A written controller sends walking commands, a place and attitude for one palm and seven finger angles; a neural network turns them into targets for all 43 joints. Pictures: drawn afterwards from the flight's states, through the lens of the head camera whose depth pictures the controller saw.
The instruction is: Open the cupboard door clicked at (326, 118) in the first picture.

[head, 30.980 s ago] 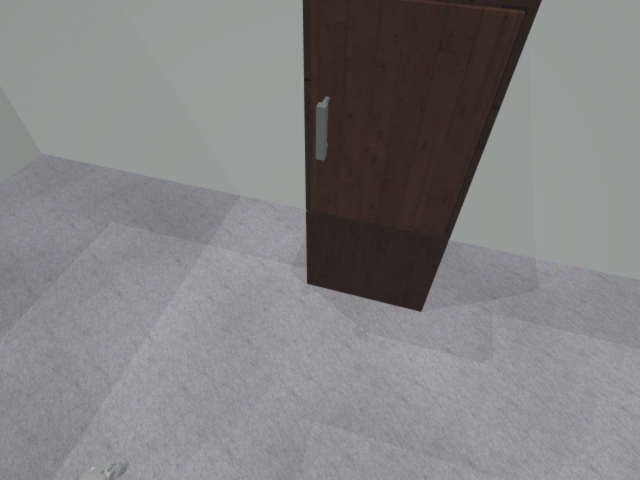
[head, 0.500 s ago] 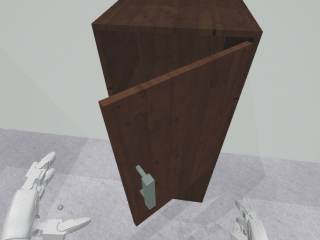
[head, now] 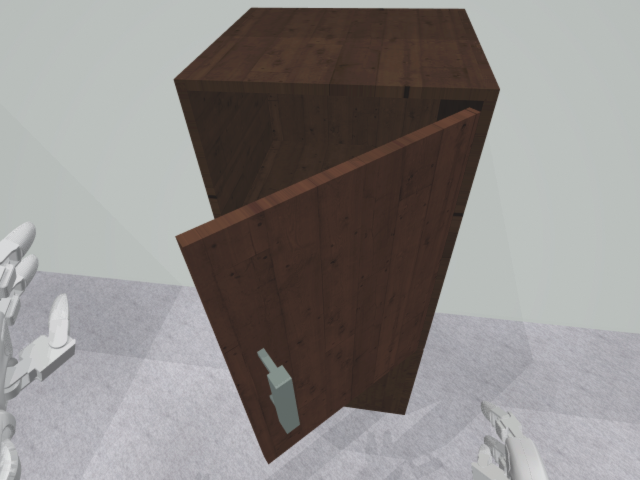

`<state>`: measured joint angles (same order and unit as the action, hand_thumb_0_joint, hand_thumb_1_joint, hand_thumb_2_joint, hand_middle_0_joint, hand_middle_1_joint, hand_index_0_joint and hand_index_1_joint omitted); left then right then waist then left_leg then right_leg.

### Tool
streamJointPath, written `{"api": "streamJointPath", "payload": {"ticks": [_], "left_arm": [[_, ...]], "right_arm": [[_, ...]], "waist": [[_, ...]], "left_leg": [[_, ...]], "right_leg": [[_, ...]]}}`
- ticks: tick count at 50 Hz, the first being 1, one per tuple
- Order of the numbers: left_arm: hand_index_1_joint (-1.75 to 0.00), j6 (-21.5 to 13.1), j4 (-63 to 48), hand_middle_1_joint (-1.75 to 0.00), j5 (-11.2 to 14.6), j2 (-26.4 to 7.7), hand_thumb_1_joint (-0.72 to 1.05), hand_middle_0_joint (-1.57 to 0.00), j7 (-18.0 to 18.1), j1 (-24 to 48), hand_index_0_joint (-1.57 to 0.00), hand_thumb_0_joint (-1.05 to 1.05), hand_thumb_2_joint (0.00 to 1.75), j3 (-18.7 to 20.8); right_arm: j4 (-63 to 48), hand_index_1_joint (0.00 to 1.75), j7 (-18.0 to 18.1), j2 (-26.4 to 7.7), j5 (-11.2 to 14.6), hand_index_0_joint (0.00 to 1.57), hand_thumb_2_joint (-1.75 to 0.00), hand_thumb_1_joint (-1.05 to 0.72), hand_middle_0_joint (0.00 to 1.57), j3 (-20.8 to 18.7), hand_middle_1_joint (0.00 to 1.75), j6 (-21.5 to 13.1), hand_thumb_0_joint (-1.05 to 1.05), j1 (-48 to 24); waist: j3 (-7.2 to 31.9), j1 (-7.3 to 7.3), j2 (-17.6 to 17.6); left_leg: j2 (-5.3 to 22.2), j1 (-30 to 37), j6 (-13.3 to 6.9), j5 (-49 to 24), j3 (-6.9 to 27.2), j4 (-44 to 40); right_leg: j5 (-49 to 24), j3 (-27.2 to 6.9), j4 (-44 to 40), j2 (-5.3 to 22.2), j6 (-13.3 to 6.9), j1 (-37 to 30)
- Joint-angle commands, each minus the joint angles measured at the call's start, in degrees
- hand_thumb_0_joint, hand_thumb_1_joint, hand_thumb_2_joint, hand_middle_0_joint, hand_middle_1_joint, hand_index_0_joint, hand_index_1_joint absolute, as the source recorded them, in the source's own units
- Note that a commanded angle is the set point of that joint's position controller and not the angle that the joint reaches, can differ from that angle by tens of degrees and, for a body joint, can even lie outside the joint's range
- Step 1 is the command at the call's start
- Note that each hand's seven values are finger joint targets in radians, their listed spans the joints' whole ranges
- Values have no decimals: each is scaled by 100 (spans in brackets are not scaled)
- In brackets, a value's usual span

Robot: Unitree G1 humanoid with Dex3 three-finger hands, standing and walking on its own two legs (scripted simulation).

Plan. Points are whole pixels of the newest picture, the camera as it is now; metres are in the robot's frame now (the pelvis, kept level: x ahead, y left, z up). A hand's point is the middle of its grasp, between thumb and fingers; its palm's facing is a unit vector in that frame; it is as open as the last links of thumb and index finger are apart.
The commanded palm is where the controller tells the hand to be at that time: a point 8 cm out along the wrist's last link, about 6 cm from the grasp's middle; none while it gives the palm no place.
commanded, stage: draw the hand back to the body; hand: left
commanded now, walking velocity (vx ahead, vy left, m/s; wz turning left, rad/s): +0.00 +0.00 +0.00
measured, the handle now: (277, 390) +0.25 +0.10 -0.04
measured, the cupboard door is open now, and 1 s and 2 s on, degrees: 45 45 45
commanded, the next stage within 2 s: step back with the hand held close in 0.30 s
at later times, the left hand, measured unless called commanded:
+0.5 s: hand (83, 343) +0.19 +0.25 +0.16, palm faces +0.44 -0.79 -0.43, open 7.4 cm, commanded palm +0.14 +0.28 +0.18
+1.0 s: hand (6, 413) +0.12 +0.29 +0.15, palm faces +0.37 -0.79 -0.49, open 7.4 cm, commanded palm +0.07 +0.32 +0.18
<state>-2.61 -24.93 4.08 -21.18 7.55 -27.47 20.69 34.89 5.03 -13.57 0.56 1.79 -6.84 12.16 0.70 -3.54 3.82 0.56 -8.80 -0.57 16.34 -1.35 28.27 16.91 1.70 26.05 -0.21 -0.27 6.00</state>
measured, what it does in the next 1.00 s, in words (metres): shifts its weight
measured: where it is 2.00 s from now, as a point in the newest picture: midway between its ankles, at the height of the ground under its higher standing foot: outside the picture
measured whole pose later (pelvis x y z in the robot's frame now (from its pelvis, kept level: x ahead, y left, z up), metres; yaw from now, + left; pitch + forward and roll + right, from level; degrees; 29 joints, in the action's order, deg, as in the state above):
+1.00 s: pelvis -0.08 +0.03 +0.00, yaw -2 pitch -2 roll -2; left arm -9.2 -28.0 1.4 -24.3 8.2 -32.3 23.7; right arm 31.4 4.8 -12.5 0.9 -0.1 -0.9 11.1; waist -2.5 0.0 0.0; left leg 0.4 -18.3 -3.1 9.3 -3.7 28.9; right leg 8.4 -0.7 25.6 0.0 1.8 15.6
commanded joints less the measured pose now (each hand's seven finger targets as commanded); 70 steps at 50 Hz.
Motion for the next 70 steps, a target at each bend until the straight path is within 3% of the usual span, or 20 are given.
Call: {"api": "streamJointPath", "payload": {"ticks": [1, 10, 20, 21, 22, 25, 28, 36, 41, 49, 53, 55, 57, 60, 63, 65, 66, 67, 69, 70], "left_arm": [[-30, -323, -670, -30, 35, -680, 90, -20, -24, 195, -20, 0, 90, 373], [-30, -495, -1290, -30, -42, -1086, 90, -20, 17, 593, -20, 0, 90, 616], [-30, -495, -739, -30, -1, -832, 90, -20, -74, 413, -20, 0, 90, 470], [-30, -534, -1001, -30, -26, -918, 90, -20, -63, 926, -20, 0, 90, 419], [-30, -736, -1123, -30, -112, -1603, 90, -20, 3, 1353, -20, 0, 90, 1135], [-30, -731, -668, -30, -161, -1085, 90, -20, -79, 466, -20, 0, 90, 700], [-30, -794, -935, -30, -158, -1105, 90, -20, -49, 88, -20, 0, 90, 746], [-30, -808, -1376, -30, -102, -1427, 90, -20, 89, -475, -20, 0, 90, 1121], [-30, -880, -1420, -30, -122, -1402, 90, -20, 150, -510, -20, 0, 90, 1117], [-30, -1075, -1444, -30, -338, -1182, 90, -20, 220, -199, -20, 0, 90, 983], [-30, -1201, -1752, -30, -520, -1217, 90, -20, 249, 130, -20, 0, 90, 1141], [-30, -1243, -1719, -30, -512, -1249, 90, -20, 229, 52, -20, 0, 90, 1226], [-30, -1271, -1791, -30, -416, -1249, 90, -20, 201, -47, -20, 0, 90, 1193], [-30, -1312, -1728, -30, -201, -1171, 90, -20, 218, -204, -20, 0, 90, 951], [-30, -1264, -1836, -30, -236, -1242, 90, -20, 295, 41, -20, 0, 90, 862], [-30, -1234, -1875, -30, -227, -1354, 90, -20, 292, 257, -20, 0, 90, 942], [-30, -1268, -1958, -30, -270, -1439, 90, -20, 301, 418, -20, 0, 90, 1019], [-30, -1314, -1985, -30, -305, -1482, 90, -20, 310, 360, -20, 0, 90, 1212], [-30, -1381, -1861, -30, -400, -1457, 90, -20, 296, 345, -20, 0, 90, 1388], [-30, -1375, -1849, -30, -395, -1490, 90, -20, 299, 354, -20, 0, 90, 1457]], "right_arm": [[-880, 30, 25, -589, -43, 20, -90, -90, 20, -260, 30, -220, 0, -754], [-798, 30, 61, -522, -94, 20, -90, -90, 20, -255, 30, -317, 0, -878], [-694, 30, 24, -531, -76, 20, -90, -90, 20, -321, 30, -269, 0, -930], [-683, 30, 28, -560, -79, 20, -90, -90, 20, -306, 30, -288, 0, -962], [-875, 30, 39, -668, -17, 20, -90, -90, 20, -308, 30, -159, 0, -865], [-860, 30, 3, -617, -70, 20, -90, -90, 20, -344, 30, 89, 0, -891], [-995, 30, 16, -631, -70, 20, -90, -90, 20, -377, 30, 223, 0, -878], [-1232, 30, 60, -600, -22, 20, -90, -90, 20, -460, 30, 475, 0, -914], [-1270, 30, 68, -627, -6, 20, -90, -90, 20, -480, 30, 467, 0, -866], [-1322, 30, 54, -774, -12, 20, -90, -90, 20, -479, 30, 246, 0, -744], [-1306, 30, 51, -792, -52, 20, -90, -90, 20, -514, 30, 66, 0, -707], [-1275, 30, 25, -740, -81, 20, -90, -90, 20, -526, 30, -5, 0, -691], [-1249, 30, -11, -652, -70, 20, -90, -90, 20, -530, 30, -52, 0, -615], [-956, 30, -105, -528, -52, 20, -90, -90, 20, -530, 30, -58, 0, -389], [-815, 30, -86, -511, -70, 20, -90, -90, 20, -535, 30, -25, 0, -425], [-869, 30, -24, -601, -66, 20, -90, -90, 20, -480, 30, -25, 0, -610], [-892, 30, 55, -700, -76, 20, -90, -90, 20, -483, 30, -56, 0, -854], [-936, 30, 62, -683, -85, 20, -90, -90, 20, -478, 30, -127, 0, -838], [-872, 30, 35, -638, -176, 20, -90, -90, 20, -557, 30, -249, 0, -750], [-841, 30, -17, -586, -189, 20, -90, -90, 20, -579, 30, -271, 0, -680]], "waist": [[39, -21, -329], [358, -57, 153], [14, -33, -282], [145, -8, -75], [-316, 243, -353], [83, 275, -628], [608, 258, -136], [903, 252, -176], [692, 260, -27], [46, 308, 254], [188, 252, 911], [123, 261, 713], [91, 324, 46], [452, 460, -967], [512, 528, -1140], [70, 494, -444], [-106, 431, 460], [311, 337, 1252], [576, 359, 1320], [529, 346, 953]], "left_leg": [[92, 278, -104, -1501, -3, -511], [-3, 601, -125, -1571, -96, -525], [33, 618, -149, -1465, -146, -650], [14, 679, -144, -1469, -130, -666], [124, 348, -176, -1114, -27, -398], [87, 382, -145, -1258, -52, -268], [190, 461, -113, -2055, -59, -399], [303, 46, -97, -2261, 42, -487], [385, -501, -151, -1464, 161, -706], [733, -2581, -471, 1835, 667, -1422], [1207, -3668, -725, 2939, 1194, -1913], [1210, -3682, -746, 2803, 1182, -1646], [732, -2827, -488, 2149, 775, -924], [-26, -263, 32, 270, 80, 1129], [-54, 121, 64, 137, 108, 1262], [247, -367, -51, 37, 523, -106], [701, -1027, -198, 55, 1016, -892], [1406, -1943, -435, 1107, 1797, -1773], [2154, -3103, -876, 3111, 2405, -2773], [2101, -3002, -889, 2742, 2319, -2583]], "right_leg": [[-1520, 23, -584, 33, -48, 116], [-1728, -116, -779, 60, -47, -50], [-1616, -125, -949, 17, 15, 58], [-1601, -131, -955, 35, -5, 5], [-2016, -703, -1229, 288, 26, 736], [-2701, -648, -1073, 446, 35, 558], [-3056, -445, -693, 394, 37, 252], [-2873, -370, -400, 272, 64, 117], [-2070, -369, -329, 155, 96, 140], [-423, -430, 248, -92, 150, -416], [-664, -206, 1550, -413, 212, -1272], [-613, -332, 1528, -401, 174, -1124], [-423, -757, 583, -186, -16, -175], [-217, -1894, -972, 887, -585, 2210], [-585, -1611, -877, 1038, -581, 2539], [-229, -1032, -352, 318, -148, 2361], [-242, -663, 268, -139, 53, 1825], [108, -282, 1569, -484, 164, 656], [811, -437, 3972, -772, 180, -306], [832, -506, 4285, -703, 135, -47]]}}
